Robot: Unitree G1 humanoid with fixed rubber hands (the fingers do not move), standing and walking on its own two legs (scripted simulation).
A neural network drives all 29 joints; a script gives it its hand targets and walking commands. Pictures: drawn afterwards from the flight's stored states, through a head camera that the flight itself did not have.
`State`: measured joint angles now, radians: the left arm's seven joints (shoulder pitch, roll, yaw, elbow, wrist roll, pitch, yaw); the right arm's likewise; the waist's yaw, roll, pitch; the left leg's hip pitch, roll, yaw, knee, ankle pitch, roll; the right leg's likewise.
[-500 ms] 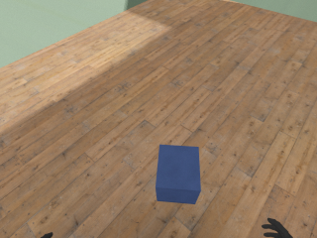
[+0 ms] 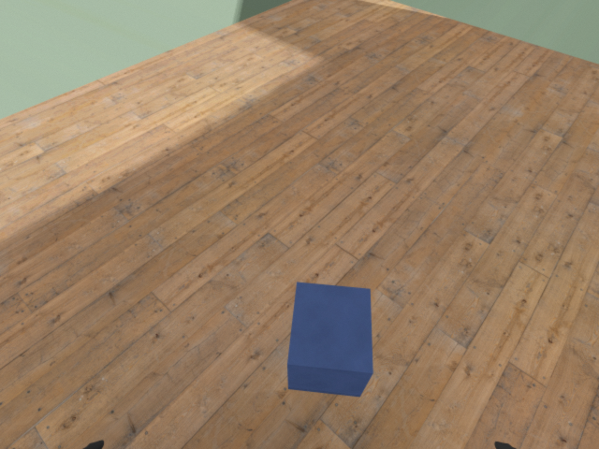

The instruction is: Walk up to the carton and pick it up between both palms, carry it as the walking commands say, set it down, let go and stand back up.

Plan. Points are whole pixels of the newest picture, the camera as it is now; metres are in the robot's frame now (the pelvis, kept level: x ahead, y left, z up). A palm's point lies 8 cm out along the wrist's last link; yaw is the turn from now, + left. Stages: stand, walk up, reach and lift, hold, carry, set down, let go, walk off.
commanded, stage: walk up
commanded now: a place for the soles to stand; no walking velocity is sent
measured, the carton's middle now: (328, 339) +0.51 -0.09 -0.65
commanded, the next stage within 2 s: none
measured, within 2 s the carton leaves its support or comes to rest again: neither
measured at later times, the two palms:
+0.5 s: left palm out of the picture +0.09 +0.29 -0.11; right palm out of the picture +0.06 -0.35 -0.11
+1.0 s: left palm out of the picture +0.08 +0.21 -0.11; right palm (567, 438) +0.16 -0.36 -0.11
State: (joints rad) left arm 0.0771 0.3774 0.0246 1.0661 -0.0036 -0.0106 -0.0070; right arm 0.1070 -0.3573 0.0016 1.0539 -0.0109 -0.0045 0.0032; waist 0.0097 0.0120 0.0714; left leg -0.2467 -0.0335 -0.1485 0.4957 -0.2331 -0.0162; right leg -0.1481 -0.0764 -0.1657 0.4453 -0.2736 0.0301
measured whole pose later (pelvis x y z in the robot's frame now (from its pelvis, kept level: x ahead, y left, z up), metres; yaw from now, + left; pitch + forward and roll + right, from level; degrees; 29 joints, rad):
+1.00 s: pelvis +0.03 -0.08 +0.00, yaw +2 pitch -2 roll +0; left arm 0.15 0.34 0.01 1.04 -0.01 -0.02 -0.01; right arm 0.06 -0.34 -0.01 1.02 -0.01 -0.03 0.00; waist 0.02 0.01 0.07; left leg -0.18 0.02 0.00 0.43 -0.22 -0.03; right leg -0.12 0.03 -0.07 0.43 -0.28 -0.05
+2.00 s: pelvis +0.02 -0.05 +0.01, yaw -3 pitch -2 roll +0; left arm 0.14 0.37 0.00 1.05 0.00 -0.03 0.01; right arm 0.11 -0.34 -0.04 1.08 -0.03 0.00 0.02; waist -0.01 0.01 0.06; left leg -0.15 0.01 0.09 0.37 -0.19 0.02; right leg -0.13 0.01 0.03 0.39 -0.22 -0.01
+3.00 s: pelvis +0.02 -0.05 +0.00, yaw -6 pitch -2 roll +0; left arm 0.15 0.37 0.00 1.03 0.00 -0.03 0.01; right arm 0.10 -0.36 -0.05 1.05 -0.02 0.02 0.02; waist -0.01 0.01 0.06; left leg -0.14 0.03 0.12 0.41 -0.22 0.01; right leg -0.14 0.03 0.06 0.41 -0.24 -0.01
